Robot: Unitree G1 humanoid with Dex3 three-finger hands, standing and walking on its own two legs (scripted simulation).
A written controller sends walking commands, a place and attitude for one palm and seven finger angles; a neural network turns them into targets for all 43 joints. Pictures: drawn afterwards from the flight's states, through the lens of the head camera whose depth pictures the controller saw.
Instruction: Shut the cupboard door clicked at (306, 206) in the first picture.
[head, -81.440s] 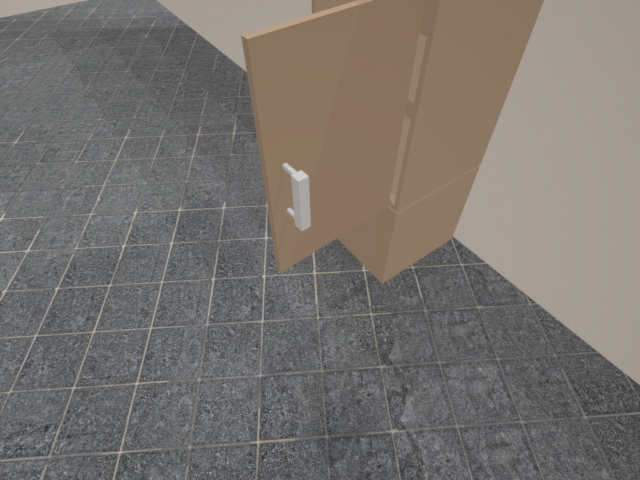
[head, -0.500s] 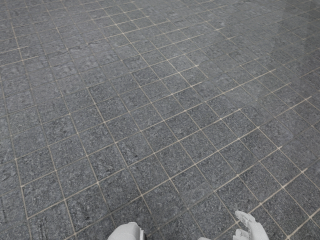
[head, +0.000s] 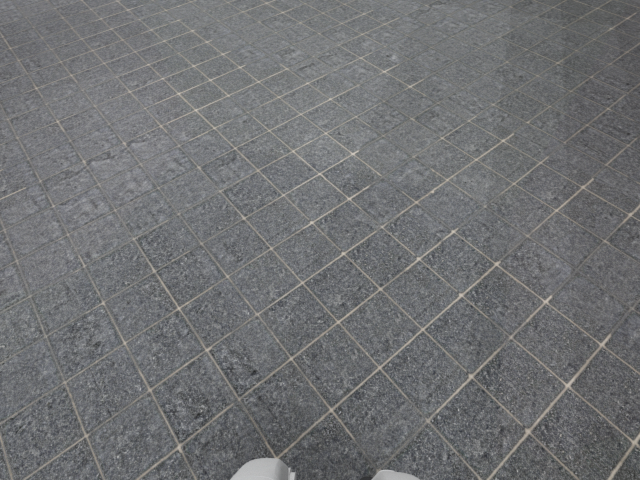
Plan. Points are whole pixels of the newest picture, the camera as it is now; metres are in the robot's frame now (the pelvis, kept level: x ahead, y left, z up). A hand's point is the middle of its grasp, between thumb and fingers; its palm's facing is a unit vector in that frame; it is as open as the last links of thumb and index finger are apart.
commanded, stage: turn to face it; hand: left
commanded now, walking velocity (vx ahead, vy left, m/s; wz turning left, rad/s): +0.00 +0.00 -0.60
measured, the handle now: out of the picture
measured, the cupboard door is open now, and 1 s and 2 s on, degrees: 29 29 29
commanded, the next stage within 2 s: none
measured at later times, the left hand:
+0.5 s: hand (182, 439) +0.18 +0.22 -0.15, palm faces -0.25 -0.94 -0.25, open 7.4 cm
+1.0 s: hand (238, 413) +0.22 +0.15 -0.17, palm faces -0.54 -0.82 -0.20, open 7.4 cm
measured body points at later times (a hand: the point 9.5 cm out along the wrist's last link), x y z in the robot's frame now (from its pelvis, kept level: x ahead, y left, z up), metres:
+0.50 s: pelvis +0.03 +0.03 +0.01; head +0.06 +0.03 +0.46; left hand +0.20 +0.27 -0.13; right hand +0.04 -0.23 -0.13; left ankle +0.05 +0.16 -0.73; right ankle +0.00 -0.09 -0.68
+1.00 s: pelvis +0.04 +0.03 +0.00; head +0.08 +0.03 +0.44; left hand +0.25 +0.19 -0.15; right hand -0.05 -0.23 -0.13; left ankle +0.12 +0.12 -0.73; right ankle -0.02 -0.08 -0.71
